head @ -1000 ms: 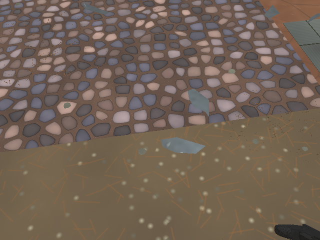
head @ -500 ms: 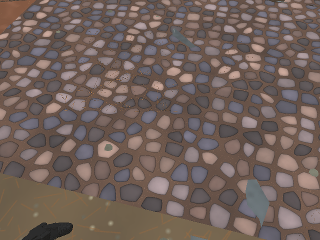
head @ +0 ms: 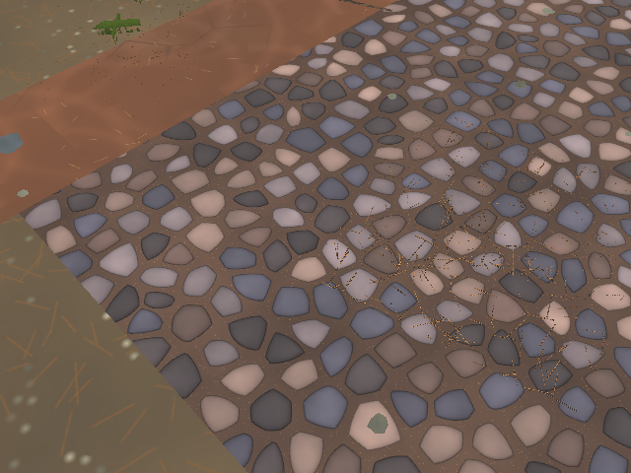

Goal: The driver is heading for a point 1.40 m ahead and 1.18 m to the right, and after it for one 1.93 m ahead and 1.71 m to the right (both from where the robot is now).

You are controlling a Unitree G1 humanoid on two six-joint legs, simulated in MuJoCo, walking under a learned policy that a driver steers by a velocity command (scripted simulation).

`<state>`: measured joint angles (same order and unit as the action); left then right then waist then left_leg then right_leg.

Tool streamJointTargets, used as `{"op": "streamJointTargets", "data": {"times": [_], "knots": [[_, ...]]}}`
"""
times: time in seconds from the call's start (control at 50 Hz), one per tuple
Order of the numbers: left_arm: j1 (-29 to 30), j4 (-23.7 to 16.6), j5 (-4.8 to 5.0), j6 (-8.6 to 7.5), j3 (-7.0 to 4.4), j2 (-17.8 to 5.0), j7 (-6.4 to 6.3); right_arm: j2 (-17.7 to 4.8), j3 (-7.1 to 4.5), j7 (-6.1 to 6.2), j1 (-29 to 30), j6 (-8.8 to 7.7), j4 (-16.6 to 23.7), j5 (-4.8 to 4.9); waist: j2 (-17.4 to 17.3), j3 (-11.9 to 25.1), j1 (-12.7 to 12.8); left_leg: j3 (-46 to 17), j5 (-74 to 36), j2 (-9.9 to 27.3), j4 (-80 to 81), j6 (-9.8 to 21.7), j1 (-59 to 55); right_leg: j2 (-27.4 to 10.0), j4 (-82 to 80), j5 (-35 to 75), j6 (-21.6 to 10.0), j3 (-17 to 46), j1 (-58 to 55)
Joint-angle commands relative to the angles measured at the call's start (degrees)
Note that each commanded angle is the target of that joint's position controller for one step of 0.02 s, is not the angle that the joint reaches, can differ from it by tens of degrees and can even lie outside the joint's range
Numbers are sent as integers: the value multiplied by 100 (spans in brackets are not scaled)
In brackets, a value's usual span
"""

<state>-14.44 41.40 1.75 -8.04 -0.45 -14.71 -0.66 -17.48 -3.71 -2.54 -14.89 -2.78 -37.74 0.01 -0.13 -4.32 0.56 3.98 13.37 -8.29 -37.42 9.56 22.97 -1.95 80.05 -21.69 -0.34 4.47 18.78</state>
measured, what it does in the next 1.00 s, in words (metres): walks ahead, turning right: right foot, then left foot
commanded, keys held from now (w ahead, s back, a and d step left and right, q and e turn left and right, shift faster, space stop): e+shift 1.00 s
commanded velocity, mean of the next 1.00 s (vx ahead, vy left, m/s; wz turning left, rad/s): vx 0.17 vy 0.00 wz -0.66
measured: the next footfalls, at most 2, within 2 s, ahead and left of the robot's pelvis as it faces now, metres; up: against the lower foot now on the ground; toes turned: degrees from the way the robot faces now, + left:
right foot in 0.30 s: +0.45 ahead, -0.15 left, +0.00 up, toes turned -5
left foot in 0.78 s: +0.55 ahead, +0.01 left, +0.00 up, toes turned -44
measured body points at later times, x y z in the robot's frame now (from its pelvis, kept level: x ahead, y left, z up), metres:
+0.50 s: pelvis +0.29 -0.07 +0.01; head +0.35 -0.09 +0.46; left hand +0.49 +0.17 -0.09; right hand +0.42 -0.37 -0.08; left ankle +0.33 +0.09 -0.64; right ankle +0.41 -0.15 -0.71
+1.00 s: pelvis +0.42 -0.02 +0.03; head +0.46 -0.03 +0.48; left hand +0.73 +0.11 -0.07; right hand +0.36 -0.34 -0.05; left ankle +0.52 +0.04 -0.71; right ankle +0.31 -0.12 -0.62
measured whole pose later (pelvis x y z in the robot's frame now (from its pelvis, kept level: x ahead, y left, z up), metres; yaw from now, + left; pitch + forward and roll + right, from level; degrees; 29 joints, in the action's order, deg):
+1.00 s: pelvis +0.42 -0.02 +0.03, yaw -45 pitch +1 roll +1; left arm -13.6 33.7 1.9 4.4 -5.9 -21.8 -0.9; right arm -14.6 -2.8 3.1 -5.2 0.5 -38.0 -1.6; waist 3.3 -3.5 0.3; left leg 2.0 10.0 -0.8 -24.7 1.6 15.3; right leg 0.4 69.0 -20.1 5.9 6.1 33.2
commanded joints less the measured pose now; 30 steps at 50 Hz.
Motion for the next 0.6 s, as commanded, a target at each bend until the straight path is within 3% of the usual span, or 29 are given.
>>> {"op": "streamJointTargets", "data": {"times": [0.02,0.06,0.1,0.12,0.16,0.2,0.24,0.26,0.28,0.3,0.32,0.34,0.36,0.38,0.4,0.42,0.46,0.52,0.56,0.6], "knots": [[-585,-193,-14,113,-290,-1091,-3,-425,-78,63,405,-260,493,-162,513,421,316,-2528,-2829,2079,2156,954,-1051,-658,-380,220,200,150,1454],[-457,-201,-94,272,-241,-795,-3,-353,-17,104,379,-324,191,-50,142,136,319,-1395,-3860,1660,2309,651,-143,-621,-1306,502,332,-166,1052],[-76,-292,-158,263,-118,-388,11,-409,-12,208,420,-378,7,-107,-67,80,227,-362,-4146,1158,2340,322,204,-419,-2552,1696,337,-428,784],[70,-249,-181,228,-90,-308,72,-388,-5,271,350,-381,-51,-127,-68,195,74,5,-3827,957,2275,152,58,-273,-3222,2611,300,-535,603],[553,-315,-157,157,-98,-295,225,-460,-5,364,-30,-359,-214,-111,-23,409,-341,123,-3277,1084,2262,-41,-606,-28,-4229,4113,255,-621,539],[806,-487,-93,148,-178,-489,383,-583,-34,433,-48,-255,-312,-81,-276,422,-403,117,-3008,1315,2047,-189,-1234,1,-4729,4259,181,-594,753],[579,-532,-131,171,-325,-791,532,-675,-86,506,115,-90,-280,-72,-414,590,-241,115,-3449,1530,1416,-291,-1769,147,-4828,3687,39,-676,728],[177,-463,-174,201,-415,-931,573,-709,-111,548,235,2,-213,-57,-440,760,-49,131,-4092,1608,906,-347,-1947,336,-4713,3151,-29,-824,507],[-474,-322,-190,246,-511,-1070,569,-696,-123,591,388,95,-120,-56,-450,972,264,152,-4666,1617,134,-439,-1931,536,-4612,2653,-127,-933,41],[-1274,-179,-187,277,-617,-1235,506,-628,-103,610,601,159,-8,-48,-239,1183,737,179,-4306,1432,-1227,-629,-1440,549,-4880,2686,-333,-699,-831],[-1185,-288,-195,270,-661,-1568,378,-220,-3,529,137,151,92,-184,1312,1316,347,274,-392,570,-3277,-986,-343,-273,-4865,5058,-865,583,-1711],[-662,-684,-412,245,-624,-1857,342,123,128,367,-939,129,168,-177,2056,2196,-343,-680,2641,-402,-5210,-1396,1556,-1653,-5381,4978,-2320,3965,-3235],[-326,-961,-360,343,-667,-1624,317,-547,62,268,-793,101,69,-69,1020,2878,54,-1456,2060,13,-5492,-1207,1597,-1645,-6011,2602,-2225,4416,-3288],[-151,-1038,-249,441,-589,-1306,255,-739,-2,267,75,130,250,-5,265,2155,227,-1387,1546,198,-5069,-1065,1731,-1314,-6188,1207,-1871,3845,-2494],[22,-1062,-137,526,-525,-1135,196,-610,20,313,415,180,345,-50,-290,1490,67,-1365,1216,380,-4564,-1037,1797,-1097,-6358,514,-1610,3464,-1619],[190,-1120,-111,582,-499,-1058,135,-570,31,359,565,233,400,-102,-281,1211,-46,-1384,999,494,-3996,-1022,1584,-824,-6458,335,-1444,3178,-978],[456,-1212,-152,697,-507,-1002,73,-457,13,368,485,280,305,-88,135,863,-248,-1278,883,562,-2795,-1052,1059,-280,-6566,531,-1149,2527,-270],[222,-1161,-136,822,-617,-1212,-39,-273,34,427,607,226,183,-110,312,1124,-117,-1203,801,393,-1752,-1312,772,-160,-6279,1978,-1162,2309,-344],[267,-1190,-77,931,-671,-1311,-120,-319,9,451,690,235,135,-67,438,1276,-71,-1318,435,380,-1377,-1411,735,-128,-6198,1643,-1064,2379,-447],[363,-1230,-39,1027,-690,-1309,-174,-370,-25,458,875,227,128,-34,635,1184,4,-1375,155,352,-1021,-1444,673,-10,-6217,964,-929,2476,-368]]}}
